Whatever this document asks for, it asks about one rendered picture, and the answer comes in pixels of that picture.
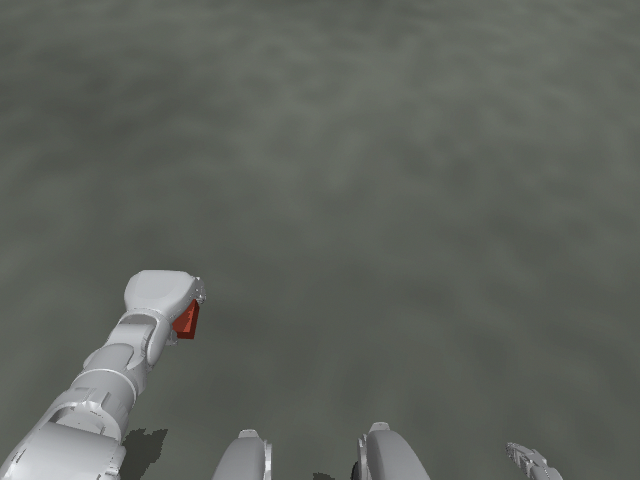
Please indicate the left robot hand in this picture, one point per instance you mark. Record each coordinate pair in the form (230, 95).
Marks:
(167, 292)

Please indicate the small box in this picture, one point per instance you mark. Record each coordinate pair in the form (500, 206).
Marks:
(185, 324)

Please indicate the left robot arm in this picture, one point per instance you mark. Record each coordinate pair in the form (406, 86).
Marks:
(79, 436)

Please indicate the right robot hand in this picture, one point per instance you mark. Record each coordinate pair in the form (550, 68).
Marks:
(532, 463)

